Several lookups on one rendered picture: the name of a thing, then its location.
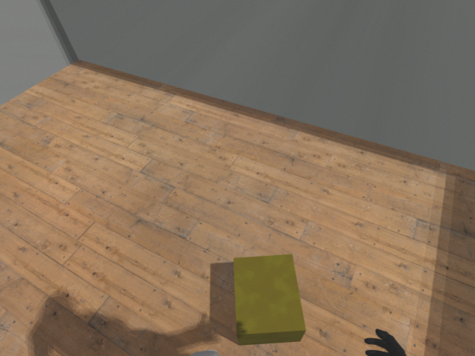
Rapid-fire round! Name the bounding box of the robot right hand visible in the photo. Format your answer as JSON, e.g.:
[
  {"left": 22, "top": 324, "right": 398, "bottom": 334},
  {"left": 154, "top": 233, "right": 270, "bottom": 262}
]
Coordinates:
[{"left": 364, "top": 329, "right": 407, "bottom": 356}]

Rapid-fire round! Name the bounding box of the carton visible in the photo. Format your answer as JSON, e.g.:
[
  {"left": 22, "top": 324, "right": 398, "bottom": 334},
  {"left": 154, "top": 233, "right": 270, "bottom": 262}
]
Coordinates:
[{"left": 234, "top": 254, "right": 306, "bottom": 346}]

